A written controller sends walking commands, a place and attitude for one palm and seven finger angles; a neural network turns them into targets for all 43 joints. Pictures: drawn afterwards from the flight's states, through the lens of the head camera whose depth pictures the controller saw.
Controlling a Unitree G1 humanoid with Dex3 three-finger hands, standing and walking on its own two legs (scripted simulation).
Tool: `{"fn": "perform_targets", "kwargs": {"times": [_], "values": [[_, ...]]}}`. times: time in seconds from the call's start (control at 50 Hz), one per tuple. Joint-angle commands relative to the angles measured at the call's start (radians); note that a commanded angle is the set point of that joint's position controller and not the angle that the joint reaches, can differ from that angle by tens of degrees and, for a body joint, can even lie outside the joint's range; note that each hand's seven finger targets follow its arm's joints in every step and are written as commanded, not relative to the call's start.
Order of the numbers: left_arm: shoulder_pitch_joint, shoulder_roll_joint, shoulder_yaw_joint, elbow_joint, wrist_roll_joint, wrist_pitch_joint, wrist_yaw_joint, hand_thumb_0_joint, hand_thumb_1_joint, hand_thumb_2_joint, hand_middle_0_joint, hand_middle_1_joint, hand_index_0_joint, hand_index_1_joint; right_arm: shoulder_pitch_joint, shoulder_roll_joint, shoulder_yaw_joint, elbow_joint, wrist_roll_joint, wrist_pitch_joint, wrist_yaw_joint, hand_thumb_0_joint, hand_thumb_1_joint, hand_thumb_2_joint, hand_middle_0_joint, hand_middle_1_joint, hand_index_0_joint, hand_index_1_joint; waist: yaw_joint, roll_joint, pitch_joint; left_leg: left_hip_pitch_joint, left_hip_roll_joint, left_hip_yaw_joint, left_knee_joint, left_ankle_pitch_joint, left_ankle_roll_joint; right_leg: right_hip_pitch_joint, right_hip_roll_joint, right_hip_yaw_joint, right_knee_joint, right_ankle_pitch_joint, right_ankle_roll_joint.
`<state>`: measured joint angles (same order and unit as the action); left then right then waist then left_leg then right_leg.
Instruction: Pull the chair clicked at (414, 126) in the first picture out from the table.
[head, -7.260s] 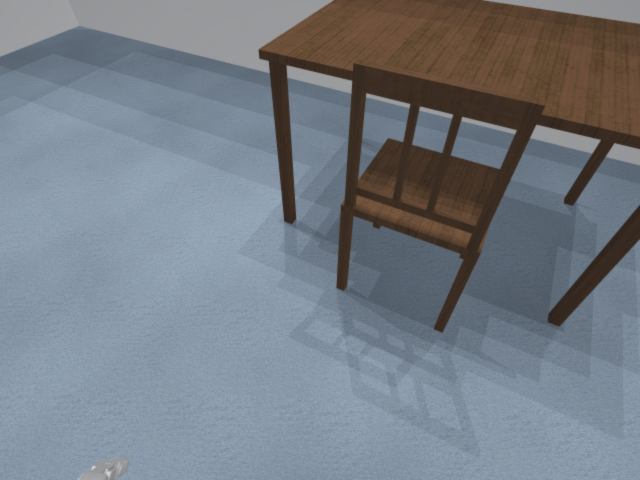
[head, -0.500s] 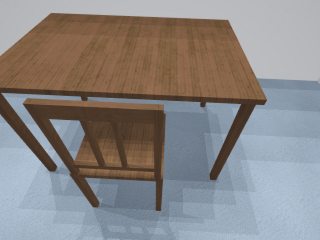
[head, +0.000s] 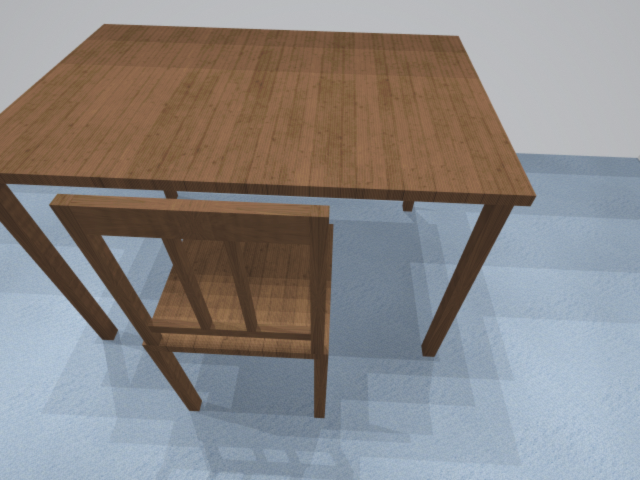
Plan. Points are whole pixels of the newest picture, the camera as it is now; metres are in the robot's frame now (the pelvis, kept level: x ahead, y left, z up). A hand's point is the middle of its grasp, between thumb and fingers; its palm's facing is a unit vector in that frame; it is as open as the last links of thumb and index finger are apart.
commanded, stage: look again from close up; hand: left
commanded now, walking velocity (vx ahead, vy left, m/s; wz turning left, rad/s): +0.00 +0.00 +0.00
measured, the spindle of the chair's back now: (190, 285) +0.45 +0.27 -0.11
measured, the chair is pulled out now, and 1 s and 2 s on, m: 0.00 0.00 0.00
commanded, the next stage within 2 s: none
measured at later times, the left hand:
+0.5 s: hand out of the picture -0.04 +0.15 -0.18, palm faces +0.04 -0.98 -0.17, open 7.4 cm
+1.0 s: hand out of the picture -0.06 +0.15 -0.17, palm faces +0.04 -0.99 -0.17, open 7.4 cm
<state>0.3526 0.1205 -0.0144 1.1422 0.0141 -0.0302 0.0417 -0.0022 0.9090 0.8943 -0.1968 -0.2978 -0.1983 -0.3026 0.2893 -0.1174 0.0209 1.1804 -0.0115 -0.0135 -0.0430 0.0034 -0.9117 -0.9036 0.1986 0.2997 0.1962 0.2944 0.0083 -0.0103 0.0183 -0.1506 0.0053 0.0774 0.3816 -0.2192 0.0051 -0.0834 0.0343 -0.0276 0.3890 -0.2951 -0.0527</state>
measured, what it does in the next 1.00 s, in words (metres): stands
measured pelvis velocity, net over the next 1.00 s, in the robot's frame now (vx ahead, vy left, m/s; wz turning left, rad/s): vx -0.01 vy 0.00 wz -0.01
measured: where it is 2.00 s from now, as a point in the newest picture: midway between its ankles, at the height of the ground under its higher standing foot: outside the picture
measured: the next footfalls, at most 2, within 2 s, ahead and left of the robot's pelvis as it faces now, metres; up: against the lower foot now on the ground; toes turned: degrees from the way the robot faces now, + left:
none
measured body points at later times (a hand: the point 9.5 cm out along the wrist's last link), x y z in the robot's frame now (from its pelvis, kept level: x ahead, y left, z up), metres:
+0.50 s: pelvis -0.01 +0.00 +0.00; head +0.00 +0.00 +0.45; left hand -0.04 +0.20 -0.16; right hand -0.02 -0.21 -0.17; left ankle -0.01 +0.11 -0.74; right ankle -0.05 -0.08 -0.74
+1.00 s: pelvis -0.01 +0.00 +0.00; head -0.01 -0.01 +0.45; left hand -0.06 +0.20 -0.16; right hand -0.04 -0.20 -0.17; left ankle -0.01 +0.11 -0.74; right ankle -0.05 -0.08 -0.74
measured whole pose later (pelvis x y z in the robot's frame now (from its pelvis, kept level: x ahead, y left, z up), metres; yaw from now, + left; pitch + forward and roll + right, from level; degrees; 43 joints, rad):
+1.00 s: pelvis -0.01 +0.00 +0.00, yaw +0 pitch -1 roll +1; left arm 0.37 0.11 -0.02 1.14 0.02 -0.03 0.04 0.00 0.91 0.89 -0.20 -0.30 -0.20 -0.30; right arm 0.30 -0.11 0.02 1.17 -0.01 -0.01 -0.04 0.00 -0.91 -0.90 0.20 0.30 0.20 0.29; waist 0.01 -0.01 0.02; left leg -0.16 0.01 0.08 0.38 -0.20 0.00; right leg -0.10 0.04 -0.03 0.39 -0.28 -0.06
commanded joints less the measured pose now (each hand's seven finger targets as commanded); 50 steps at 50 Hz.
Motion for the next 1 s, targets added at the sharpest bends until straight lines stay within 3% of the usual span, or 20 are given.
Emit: {"fn": "perform_targets", "kwargs": {"times": [0.0,0.02,0.1,0.14,0.28,0.38,0.6,0.72,0.98], "values": [[0.110,0.086,0.011,-0.008,-0.006,-0.014,0.011,0.000,0.900,0.900,-0.200,-0.300,-0.200,-0.300,0.070,-0.083,-0.014,-0.022,0.005,-0.016,0.000,0.000,-0.900,-0.900,0.200,0.300,0.200,0.300,-0.002,-0.001,0.044,0.038,0.101,-0.099,-0.039,0.172,0.027,-0.088,-0.140,0.116,-0.075,0.289,0.013],[0.105,0.088,0.012,-0.008,-0.004,-0.012,0.011,0.000,0.900,0.900,-0.200,-0.300,-0.200,-0.300,0.067,-0.080,-0.014,-0.022,0.005,-0.016,0.000,0.000,-0.900,-0.900,0.200,0.300,0.200,0.300,-0.002,-0.002,0.067,0.026,0.101,-0.097,-0.041,0.174,0.027,-0.092,-0.137,0.112,-0.077,0.299,0.014],[0.113,0.085,0.012,-0.005,-0.005,-0.014,0.012,0.000,0.900,0.900,-0.200,-0.300,-0.200,-0.300,0.071,-0.082,-0.015,-0.023,0.005,-0.016,-0.001,0.000,-0.900,-0.900,0.200,0.300,0.200,0.300,-0.003,-0.002,0.047,0.041,0.101,-0.099,-0.038,0.182,0.026,-0.088,-0.141,0.116,-0.071,0.313,0.013],[0.111,0.085,0.011,-0.006,-0.005,-0.012,0.012,0.000,0.900,0.900,-0.200,-0.300,-0.200,-0.300,0.068,-0.081,-0.013,-0.020,0.005,-0.014,-0.001,0.000,-0.900,-0.900,0.200,0.300,0.200,0.300,-0.001,0.001,0.077,0.023,0.101,-0.097,-0.042,0.167,0.024,-0.101,-0.138,0.115,-0.076,0.290,0.013],[0.119,0.084,0.011,-0.005,-0.005,-0.014,0.012,0.000,0.900,0.900,-0.200,-0.300,-0.200,-0.300,0.072,-0.083,-0.014,-0.022,0.004,-0.015,-0.001,0.000,-0.900,-0.900,0.200,0.300,0.200,0.300,-0.002,0.002,0.046,0.046,0.103,-0.098,-0.038,0.180,0.026,-0.093,-0.140,0.118,-0.075,0.306,0.011],[0.118,0.080,0.010,-0.004,-0.004,-0.012,0.012,0.000,0.900,0.900,-0.200,-0.300,-0.200,-0.300,0.072,-0.078,-0.014,-0.023,0.005,-0.012,0.000,0.000,-0.900,-0.900,0.200,0.300,0.200,0.300,-0.002,0.008,0.087,0.024,0.101,-0.097,-0.048,0.144,0.023,-0.114,-0.138,0.120,-0.086,0.259,0.012],[0.122,0.082,0.011,-0.007,-0.004,-0.016,0.013,0.000,0.900,0.900,-0.200,-0.300,-0.200,-0.300,0.078,-0.077,-0.015,-0.023,0.005,-0.014,0.000,0.000,-0.900,-0.900,0.200,0.300,0.200,0.300,-0.004,-0.001,0.059,0.035,0.103,-0.097,-0.043,0.157,0.022,-0.103,-0.136,0.124,-0.082,0.286,0.012],[0.120,0.080,0.008,-0.009,-0.004,-0.013,0.012,0.000,0.900,0.900,-0.200,-0.300,-0.200,-0.300,0.079,-0.072,-0.015,-0.023,0.007,-0.010,0.002,0.000,-0.900,-0.900,0.200,0.300,0.200,0.300,-0.003,-0.001,0.100,0.010,0.101,-0.096,-0.054,0.110,0.022,-0.128,-0.130,0.123,-0.098,0.214,0.012],[0.128,0.073,0.010,-0.009,-0.003,-0.013,0.012,0.000,0.900,0.900,-0.200,-0.300,-0.200,-0.300,0.090,-0.069,-0.016,-0.026,0.005,-0.011,0.002,0.000,-0.900,-0.900,0.200,0.300,0.200,0.300,-0.004,0.006,0.080,0.020,0.101,-0.100,-0.048,0.116,0.020,-0.135,-0.130,0.127,-0.091,0.201,0.008]]}}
